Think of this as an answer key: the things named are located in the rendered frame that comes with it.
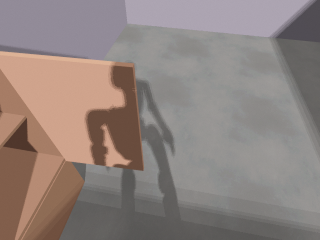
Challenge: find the cupboard door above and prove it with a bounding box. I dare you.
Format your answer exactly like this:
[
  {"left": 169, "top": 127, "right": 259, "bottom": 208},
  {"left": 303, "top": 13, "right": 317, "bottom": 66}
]
[{"left": 0, "top": 51, "right": 144, "bottom": 171}]

